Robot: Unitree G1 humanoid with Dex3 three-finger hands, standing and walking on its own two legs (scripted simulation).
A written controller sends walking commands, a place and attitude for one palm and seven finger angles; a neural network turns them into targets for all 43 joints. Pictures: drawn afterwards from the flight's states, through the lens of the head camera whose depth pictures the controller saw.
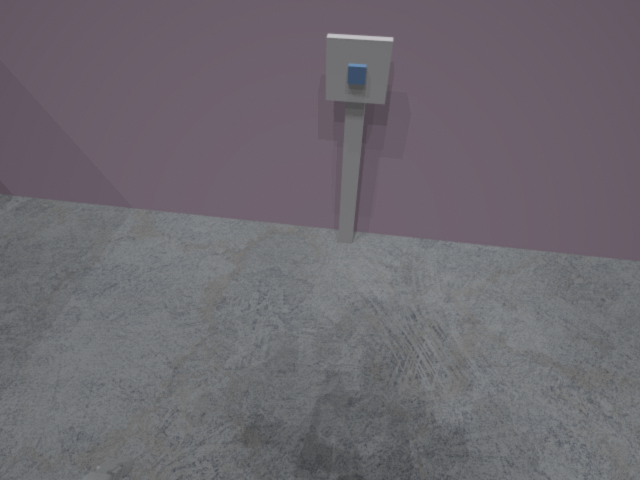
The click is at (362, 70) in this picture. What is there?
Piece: button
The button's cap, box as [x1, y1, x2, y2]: [347, 63, 366, 84]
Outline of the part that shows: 349,63 347,83 364,84 366,65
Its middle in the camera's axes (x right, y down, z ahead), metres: +0.10 -0.47 +1.10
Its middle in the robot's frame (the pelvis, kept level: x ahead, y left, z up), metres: +1.14 -0.05 -0.01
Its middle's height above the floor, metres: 0.76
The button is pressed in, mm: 0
